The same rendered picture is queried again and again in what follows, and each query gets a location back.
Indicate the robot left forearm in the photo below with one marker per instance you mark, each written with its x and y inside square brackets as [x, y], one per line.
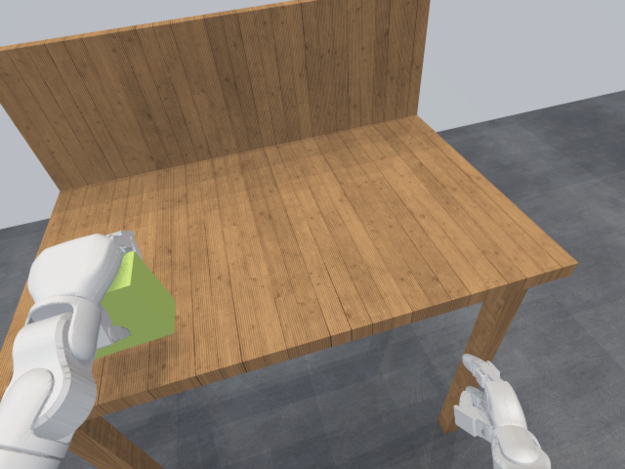
[52, 390]

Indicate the robot left hand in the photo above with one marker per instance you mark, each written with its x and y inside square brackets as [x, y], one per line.
[84, 267]

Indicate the table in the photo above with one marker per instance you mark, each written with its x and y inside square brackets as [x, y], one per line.
[278, 186]

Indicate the sponge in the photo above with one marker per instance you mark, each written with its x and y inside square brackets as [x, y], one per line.
[138, 301]

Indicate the robot right hand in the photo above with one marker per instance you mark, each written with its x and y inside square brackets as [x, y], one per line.
[479, 413]

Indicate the robot right forearm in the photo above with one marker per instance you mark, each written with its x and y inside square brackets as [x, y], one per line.
[514, 447]

